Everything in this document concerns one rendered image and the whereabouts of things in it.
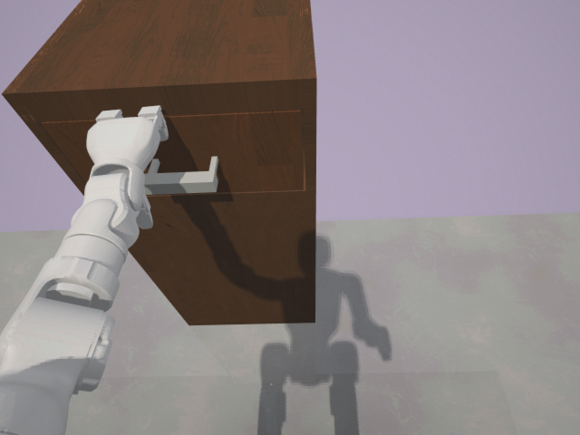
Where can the left robot forearm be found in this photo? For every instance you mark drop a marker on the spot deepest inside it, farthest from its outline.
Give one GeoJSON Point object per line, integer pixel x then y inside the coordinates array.
{"type": "Point", "coordinates": [85, 269]}

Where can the handle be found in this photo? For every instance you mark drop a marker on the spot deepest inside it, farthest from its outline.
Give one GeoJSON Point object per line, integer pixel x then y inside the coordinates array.
{"type": "Point", "coordinates": [181, 182]}

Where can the left robot upper arm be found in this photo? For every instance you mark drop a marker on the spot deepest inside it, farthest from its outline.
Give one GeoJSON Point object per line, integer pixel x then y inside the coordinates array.
{"type": "Point", "coordinates": [57, 350]}

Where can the drawer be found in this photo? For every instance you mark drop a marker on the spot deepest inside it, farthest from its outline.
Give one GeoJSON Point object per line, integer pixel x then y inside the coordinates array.
{"type": "Point", "coordinates": [256, 150]}

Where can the robot left hand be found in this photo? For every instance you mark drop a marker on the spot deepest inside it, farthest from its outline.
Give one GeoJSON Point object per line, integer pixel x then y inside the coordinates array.
{"type": "Point", "coordinates": [135, 139]}

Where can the cabinet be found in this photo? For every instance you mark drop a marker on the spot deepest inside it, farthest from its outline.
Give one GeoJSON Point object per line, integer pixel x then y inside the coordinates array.
{"type": "Point", "coordinates": [244, 257]}

